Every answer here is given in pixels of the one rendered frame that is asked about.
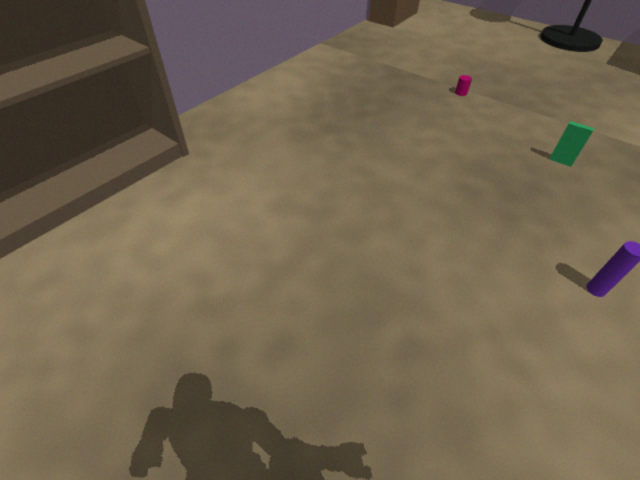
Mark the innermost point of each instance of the bookshelf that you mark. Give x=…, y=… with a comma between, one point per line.
x=86, y=110

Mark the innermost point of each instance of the coat stand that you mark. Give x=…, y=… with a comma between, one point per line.
x=572, y=38

